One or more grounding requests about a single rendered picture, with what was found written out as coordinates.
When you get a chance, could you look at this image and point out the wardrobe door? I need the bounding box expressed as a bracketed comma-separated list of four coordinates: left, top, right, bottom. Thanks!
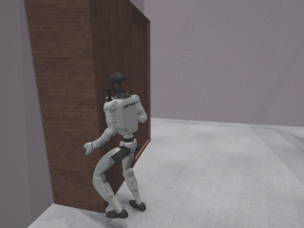
[132, 9, 148, 157]
[90, 0, 136, 207]

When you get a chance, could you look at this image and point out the left robot upper arm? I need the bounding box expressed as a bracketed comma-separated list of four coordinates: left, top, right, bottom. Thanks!
[104, 100, 117, 137]

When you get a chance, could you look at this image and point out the right robot upper arm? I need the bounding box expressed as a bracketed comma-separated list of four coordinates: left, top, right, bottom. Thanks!
[131, 95, 147, 124]

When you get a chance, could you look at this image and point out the left robot thigh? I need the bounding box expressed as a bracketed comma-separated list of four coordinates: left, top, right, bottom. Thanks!
[93, 146, 128, 183]

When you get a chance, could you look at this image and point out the left robot hand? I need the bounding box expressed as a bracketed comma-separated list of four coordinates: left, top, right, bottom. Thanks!
[84, 142, 94, 155]

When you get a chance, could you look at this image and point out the robot left forearm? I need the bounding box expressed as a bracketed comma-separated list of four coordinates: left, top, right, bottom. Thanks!
[90, 128, 111, 149]

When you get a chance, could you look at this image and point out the robot torso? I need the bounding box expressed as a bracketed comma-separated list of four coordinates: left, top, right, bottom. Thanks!
[112, 96, 139, 157]

